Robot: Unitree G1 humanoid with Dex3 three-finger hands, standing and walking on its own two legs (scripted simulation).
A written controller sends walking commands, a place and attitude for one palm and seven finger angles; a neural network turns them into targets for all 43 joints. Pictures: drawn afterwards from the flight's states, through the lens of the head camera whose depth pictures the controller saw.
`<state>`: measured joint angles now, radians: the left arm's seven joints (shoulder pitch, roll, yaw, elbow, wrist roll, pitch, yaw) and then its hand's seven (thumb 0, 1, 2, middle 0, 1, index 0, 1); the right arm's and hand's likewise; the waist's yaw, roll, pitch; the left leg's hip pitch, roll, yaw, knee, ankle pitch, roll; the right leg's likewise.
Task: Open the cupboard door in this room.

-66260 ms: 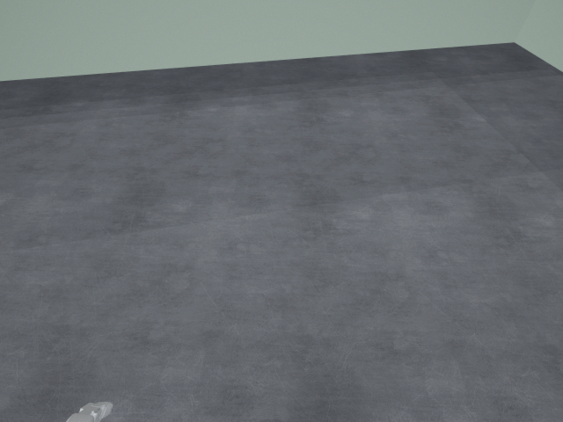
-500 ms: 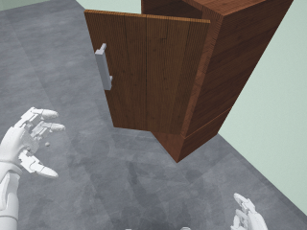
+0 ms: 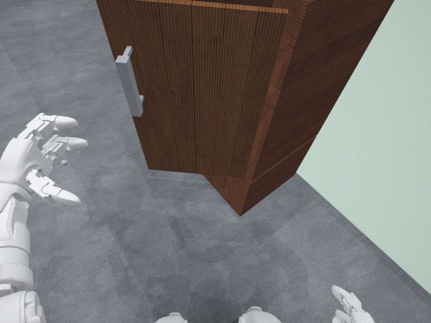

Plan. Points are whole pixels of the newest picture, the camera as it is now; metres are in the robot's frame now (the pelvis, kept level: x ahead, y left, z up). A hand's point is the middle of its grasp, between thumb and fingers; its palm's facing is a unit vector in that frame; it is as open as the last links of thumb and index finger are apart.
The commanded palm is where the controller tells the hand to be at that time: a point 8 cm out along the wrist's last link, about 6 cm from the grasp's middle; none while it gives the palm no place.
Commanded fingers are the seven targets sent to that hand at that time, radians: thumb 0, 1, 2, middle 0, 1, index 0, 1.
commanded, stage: move the hooked fingers beside the handle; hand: left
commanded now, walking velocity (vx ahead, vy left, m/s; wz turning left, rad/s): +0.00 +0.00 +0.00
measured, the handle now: (133, 83) +0.60 +0.21 +0.06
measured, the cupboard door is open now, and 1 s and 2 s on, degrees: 47 47 47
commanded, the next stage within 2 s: slide the fingers in behind the handle in 1.98 s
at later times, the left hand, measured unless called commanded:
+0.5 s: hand (80, 128) +0.45 +0.27 +0.08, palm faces -0.09 -1.00 +0.00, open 14.0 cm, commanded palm +0.43 +0.32 +0.07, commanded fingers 0.00 -0.50 0.30 -0.30 -1.20 -0.30 -1.20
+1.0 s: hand (91, 99) +0.53 +0.28 +0.07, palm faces -0.08 -1.00 -0.01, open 14.0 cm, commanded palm +0.53 +0.32 +0.07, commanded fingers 0.00 -0.50 0.30 -0.30 -1.20 -0.30 -1.20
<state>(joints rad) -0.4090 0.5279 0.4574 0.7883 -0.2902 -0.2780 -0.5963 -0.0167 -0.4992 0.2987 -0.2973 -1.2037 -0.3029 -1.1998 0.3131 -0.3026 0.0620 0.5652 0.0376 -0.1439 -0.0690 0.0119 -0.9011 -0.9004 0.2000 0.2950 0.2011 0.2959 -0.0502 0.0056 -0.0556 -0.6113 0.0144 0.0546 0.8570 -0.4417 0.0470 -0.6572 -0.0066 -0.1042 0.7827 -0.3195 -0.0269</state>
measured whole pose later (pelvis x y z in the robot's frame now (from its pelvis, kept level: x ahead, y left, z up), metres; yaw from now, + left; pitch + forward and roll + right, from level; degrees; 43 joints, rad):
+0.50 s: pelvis +0.00 +0.01 -0.01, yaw -1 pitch +17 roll -3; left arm -0.71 0.64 0.49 1.09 -0.21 -0.34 -0.60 -0.02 -0.50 0.30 -0.30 -1.20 -0.30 -1.20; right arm 0.37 -0.30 0.05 0.58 0.02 -0.01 -0.05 0.01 -0.90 -0.90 0.20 0.29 0.20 0.30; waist -0.11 0.00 -0.07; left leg -0.74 0.02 0.06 0.91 -0.46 0.06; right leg -0.78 0.00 -0.10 0.81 -0.32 -0.01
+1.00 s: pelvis +0.01 +0.02 -0.02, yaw -2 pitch +23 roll -5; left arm -1.01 0.83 0.52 1.29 -0.09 -0.31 -0.57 -0.02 -0.50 0.30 -0.30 -1.20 -0.30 -1.20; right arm 0.42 -0.31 0.08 0.58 0.00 0.09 -0.04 0.00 -0.90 -0.90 0.20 0.29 0.20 0.30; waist -0.21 0.01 -0.06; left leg -0.90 0.04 0.05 0.99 -0.49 0.07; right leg -0.92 0.02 -0.11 0.85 -0.33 -0.01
